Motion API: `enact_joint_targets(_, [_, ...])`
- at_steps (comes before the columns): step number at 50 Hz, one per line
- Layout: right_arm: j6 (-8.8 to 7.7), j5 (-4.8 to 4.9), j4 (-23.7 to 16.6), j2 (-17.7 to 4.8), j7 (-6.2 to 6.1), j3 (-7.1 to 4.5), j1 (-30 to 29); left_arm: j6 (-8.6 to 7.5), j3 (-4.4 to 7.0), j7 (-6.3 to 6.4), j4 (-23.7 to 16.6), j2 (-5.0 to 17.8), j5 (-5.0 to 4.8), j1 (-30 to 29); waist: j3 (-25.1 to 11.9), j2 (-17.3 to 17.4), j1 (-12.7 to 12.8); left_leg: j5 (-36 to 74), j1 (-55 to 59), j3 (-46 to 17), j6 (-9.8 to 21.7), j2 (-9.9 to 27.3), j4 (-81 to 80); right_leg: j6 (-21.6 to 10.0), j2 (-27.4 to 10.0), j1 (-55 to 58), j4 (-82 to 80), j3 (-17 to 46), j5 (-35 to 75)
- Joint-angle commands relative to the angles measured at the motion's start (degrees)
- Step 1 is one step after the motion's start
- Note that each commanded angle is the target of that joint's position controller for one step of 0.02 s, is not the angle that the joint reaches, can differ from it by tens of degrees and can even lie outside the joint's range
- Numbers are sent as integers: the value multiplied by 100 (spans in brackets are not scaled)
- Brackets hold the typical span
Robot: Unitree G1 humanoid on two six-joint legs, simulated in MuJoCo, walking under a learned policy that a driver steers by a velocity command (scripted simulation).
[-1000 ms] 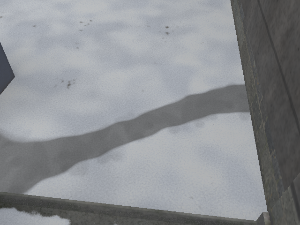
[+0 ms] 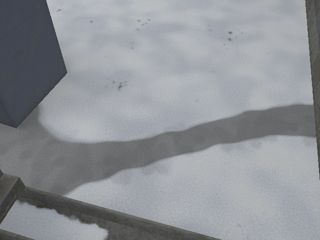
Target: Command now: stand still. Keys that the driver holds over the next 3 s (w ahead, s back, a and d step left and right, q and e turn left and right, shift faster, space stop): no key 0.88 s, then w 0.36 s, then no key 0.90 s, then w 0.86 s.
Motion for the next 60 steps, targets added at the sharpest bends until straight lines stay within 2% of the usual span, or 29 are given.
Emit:
enact_joint_targets(1, [-108, 247, -112, -179, -198, 16, 1, 49, 14, 199, 130, 256, -125, 431, -298, -204, 124, 1883, -810, -381, 147, 458, -807, -254, -171, 784, -185, 73, 1659])
enact_joint_targets(4, [-124, 135, 42, -299, -378, 32, 47, 75, 2, 326, 323, 321, -59, 438, -201, -127, 71, 1790, -522, -458, 145, 448, -802, -232, -218, 470, -330, 65, 1467])
enact_joint_targets(9, [-63, 146, 237, -281, -322, 55, 138, 75, -111, 205, 601, 24, -19, 782, 159, -77, 66, 316, -1183, -610, 204, 498, -1280, -187, -230, 410, 21, -2, 1066])
enact_joint_targets(16, [-44, 130, 254, -211, -307, 39, -127, 56, -119, 224, 907, -156, 120, 1538, 261, 14, 127, -313, -2480, -623, 481, 652, -1341, -203, -104, 589, 1352, -209, 687])
enact_joint_targets(20, [52, 166, 251, -352, -314, -42, -232, 114, -109, 253, 889, -268, 148, 1805, 360, 116, 161, -731, -3297, -654, 742, 881, -1237, -314, 70, 476, 2682, -328, 84])
enact_joint_targets(21, [117, 188, 118, -391, -368, -75, -440, 169, -107, 287, 790, -72, 288, 1831, 723, -93, 242, -891, -3379, -785, 613, 990, -1340, -418, -27, 185, 1959, -157, -516])
enact_joint_targets(22, [124, 205, 114, -399, -393, -96, -463, 178, -137, 293, 835, -200, 344, 1961, 777, -131, 241, -726, -3258, -711, 522, 885, -1142, -450, -72, 213, 1637, -177, -271])
enact_joint_targets(24, [185, 108, 111, -296, -398, -133, -71, 168, -155, 291, 783, -178, 295, 2006, 763, -457, 72, -747, -2701, -524, 351, 525, -817, -494, -132, -306, 769, 85, -10])
enact_joint_targets(25, [243, 88, 159, -161, -421, -115, 63, 133, -94, 281, 603, 8, 156, 1842, 729, -677, 66, -1085, -2284, -352, 191, 344, -639, -494, -259, -761, 97, 452, -357])
enact_joint_targets(27, [327, 79, 99, -113, -358, -145, 192, 28, -112, 307, 349, 58, 66, 1441, 601, -1153, -137, -739, -1160, -123, 27, 51, -317, -581, -598, -1608, -951, 1102, -1208])
enact_joint_targets(30, [268, 44, 147, 15, -340, -124, 377, -19, -79, 294, 287, 66, 28, 1609, 291, -487, -189, -275, -650, -460, 124, 269, -862, -479, -353, -1297, -696, 693, -828])
enact_joint_targets(32, [168, 16, 76, -52, -362, -118, 233, 21, -107, 234, 311, -164, 41, 1839, 156, -80, -7, -493, -1420, -711, 195, 469, -1471, -425, -12, -361, 74, 231, -29])
enact_joint_targets(33, [142, 21, 3, -166, -381, -147, 102, 42, -134, 207, 333, -263, 112, 2022, 58, 178, 98, -650, -1844, -782, 288, 574, -1679, -434, 69, 21, 658, 69, 35])
enact_joint_targets(35, [109, 83, -155, -213, -405, -156, -356, 69, -145, 190, 388, -282, 166, 2357, -80, 309, 386, -704, -2595, -692, 448, 743, -1832, -474, 119, 513, 1494, -41, -57])
enact_joint_targets(37, [103, 107, -151, -74, -395, -141, -378, 59, -161, 229, 411, -230, 233, 2390, 54, -4, 384, -285, -2729, -497, 440, 641, -1326, -538, -54, 505, 1180, 101, 148])
enact_joint_targets(39, [167, 66, -89, -63, -376, -164, 26, 36, -142, 251, 298, -49, 164, 2195, 298, -562, 247, -586, -2379, -193, 235, 257, -869, -619, -185, -283, 131, 556, -138])
enact_joint_targets(41, [275, 83, -57, 14, -306, -169, 451, -57, -123, 264, 23, 232, 90, 1594, 404, -1459, -107, -180, -980, -34, -1, -94, -208, -772, -842, -1707, -1468, 1619, -1640])
enact_joint_targets(43, [312, 60, 74, 146, -232, -149, 787, -127, -103, 267, -123, 308, -33, 1205, 239, -1148, -392, 406, 238, -245, 2, 31, -371, -604, -825, -2248, -1798, 1558, -2020])
enact_joint_targets(45, [246, -12, 164, 120, -219, -146, 967, -109, -72, 238, -74, 232, -71, 1377, 126, -512, -345, -169, 53, -471, 32, 219, -1024, -468, -383, -1654, -1298, 919, -1514])
enact_joint_targets(47, [162, 4, 95, -288, -263, -285, 815, -4, -66, 182, 25, -37, 7, 1763, 187, 485, -106, -1988, -1227, -1096, 220, 531, -2125, -507, 426, -582, 510, -74, -1009])
enact_joint_targets(48, [120, 58, 43, -558, -306, -401, 740, 25, -52, 151, 101, -106, 157, 2015, 71, 802, -5, -2409, -1800, -1496, 517, 935, -2706, -515, 523, -140, 2040, -387, -976])
enact_joint_targets(49, [108, 92, -7, -646, -332, -461, 656, 37, 2, 128, 50, -9, 206, 1980, 190, 553, 86, -2201, -2029, -1724, 758, 1194, -2937, -548, 361, -386, 2974, -227, -1077])
enact_joint_targets(51, [47, 117, -25, -332, -350, -414, 553, -56, 23, 161, -35, -107, 124, 1696, 248, -215, 193, -1316, -1262, -1556, 890, 1165, -2500, -568, -39, -1357, 2613, 126, -1191])
enact_joint_targets(53, [24, 29, 157, -234, -386, -461, 944, -158, 44, 238, -197, -7, 158, 1152, 368, 18, -152, -1356, -553, -1642, 971, 1177, -2223, -651, -56, -1667, 1605, 102, -1629])
enact_joint_targets(55, [5, -4, 215, -328, -401, -533, 1117, -198, 118, 248, -225, 142, 123, 1174, 224, 122, -186, -1464, -654, -1782, 1077, 1245, -2149, -744, 3, -1233, 1336, -9, -1531])
enact_joint_targets(56, [18, 17, 209, -382, -376, -560, 1045, -216, 127, 242, -174, 92, 87, 1384, 155, -27, -76, -1480, -844, -1746, 1065, 1204, -1993, -798, -6, -860, 870, -28, -1252])
enact_joint_targets(58, [76, 80, -5, -273, -380, -579, 189, -229, 126, 228, 299, -117, 126, 2658, 171, -529, 665, -1442, -2527, -979, 691, 664, -678, -986, 51, 1135, -416, -47, -780])
enact_joint_targets(59, [29, 70, -191, 266, -354, -450, -140, -321, 204, 261, 396, 295, 90, 3165, 122, -1820, 879, -998, -3934, 3, 281, -124, 1516, -1212, -1208, 2150, -1146, 1965, -1882])
enact_joint_targets(60, [-6, -73, -546, 23, -352, -472, -619, -301, 334, 285, 374, 880, -36, 3377, 639, -1981, 942, -1174, -5043, -161, 199, -476, 1709, -1740, -2212, 1664, -1761, 3714, -2471])
Next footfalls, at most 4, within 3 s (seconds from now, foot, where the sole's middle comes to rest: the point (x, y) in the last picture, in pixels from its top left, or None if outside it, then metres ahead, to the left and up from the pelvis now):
1.16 right None -0.05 -0.10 -0.77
1.62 left None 0.26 0.06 -0.94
1.98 right None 0.23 -0.14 -0.94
2.50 left None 0.34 0.08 -0.94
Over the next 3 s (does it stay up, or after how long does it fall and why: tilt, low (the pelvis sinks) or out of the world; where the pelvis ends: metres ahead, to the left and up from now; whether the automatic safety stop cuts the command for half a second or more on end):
stays up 0.57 -0.04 -0.35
